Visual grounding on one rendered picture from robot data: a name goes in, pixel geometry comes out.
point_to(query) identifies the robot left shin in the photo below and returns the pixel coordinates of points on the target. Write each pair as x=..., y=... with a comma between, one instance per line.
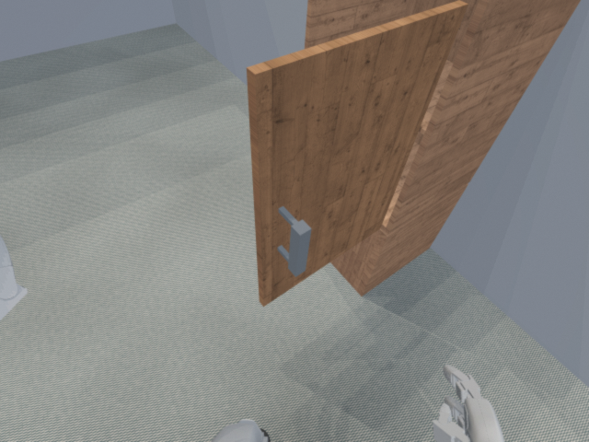
x=247, y=421

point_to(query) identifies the cupboard door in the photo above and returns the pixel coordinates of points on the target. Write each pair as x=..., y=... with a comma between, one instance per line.
x=331, y=130

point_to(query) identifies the handle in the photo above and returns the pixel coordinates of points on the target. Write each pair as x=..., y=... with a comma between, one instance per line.
x=299, y=243

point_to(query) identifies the left robot hand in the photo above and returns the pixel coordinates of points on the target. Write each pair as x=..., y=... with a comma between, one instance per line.
x=10, y=292

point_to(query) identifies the left robot thigh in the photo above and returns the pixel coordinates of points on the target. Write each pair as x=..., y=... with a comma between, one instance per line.
x=240, y=433

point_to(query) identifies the right robot hand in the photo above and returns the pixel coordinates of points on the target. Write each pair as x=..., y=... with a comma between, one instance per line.
x=477, y=420

